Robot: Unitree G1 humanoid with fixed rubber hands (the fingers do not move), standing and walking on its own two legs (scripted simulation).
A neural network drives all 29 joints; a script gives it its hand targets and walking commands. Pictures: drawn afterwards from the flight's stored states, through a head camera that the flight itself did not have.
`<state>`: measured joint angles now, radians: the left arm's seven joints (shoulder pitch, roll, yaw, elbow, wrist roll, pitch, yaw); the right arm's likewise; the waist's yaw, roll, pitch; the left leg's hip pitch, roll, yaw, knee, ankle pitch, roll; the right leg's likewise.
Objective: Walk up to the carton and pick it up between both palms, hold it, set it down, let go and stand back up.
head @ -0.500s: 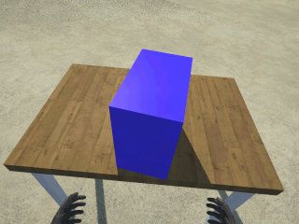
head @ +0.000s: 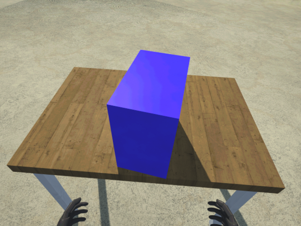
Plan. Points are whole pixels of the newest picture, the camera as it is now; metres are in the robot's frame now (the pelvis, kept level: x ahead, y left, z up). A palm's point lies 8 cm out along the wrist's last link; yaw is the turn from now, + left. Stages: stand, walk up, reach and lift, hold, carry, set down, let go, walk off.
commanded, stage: let go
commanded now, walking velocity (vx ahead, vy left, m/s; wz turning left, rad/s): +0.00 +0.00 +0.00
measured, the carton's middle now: (153, 113) +0.48 -0.01 +0.03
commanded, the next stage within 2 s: stand in 0.36 s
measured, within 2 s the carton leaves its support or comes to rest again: neither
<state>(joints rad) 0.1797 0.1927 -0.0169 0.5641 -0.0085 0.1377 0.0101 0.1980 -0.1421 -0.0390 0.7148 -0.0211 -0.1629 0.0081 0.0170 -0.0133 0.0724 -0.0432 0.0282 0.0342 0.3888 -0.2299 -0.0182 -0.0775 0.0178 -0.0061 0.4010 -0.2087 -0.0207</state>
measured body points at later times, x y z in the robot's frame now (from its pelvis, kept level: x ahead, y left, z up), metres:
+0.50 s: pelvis +0.00 -0.01 +0.00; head -0.01 -0.01 +0.45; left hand +0.15 +0.24 -0.10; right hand +0.14 -0.26 -0.11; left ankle +0.00 +0.13 -0.74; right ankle +0.01 -0.10 -0.74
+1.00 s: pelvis +0.00 +0.00 +0.00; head -0.01 +0.00 +0.45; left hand +0.10 +0.29 -0.12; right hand +0.11 -0.28 -0.13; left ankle +0.00 +0.13 -0.74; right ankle +0.01 -0.11 -0.74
